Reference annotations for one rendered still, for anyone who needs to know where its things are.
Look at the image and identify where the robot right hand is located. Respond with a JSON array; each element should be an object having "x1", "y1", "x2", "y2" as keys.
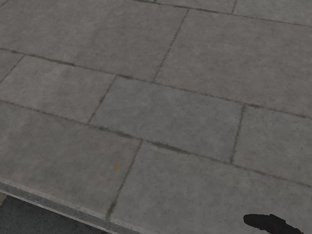
[{"x1": 243, "y1": 214, "x2": 304, "y2": 234}]

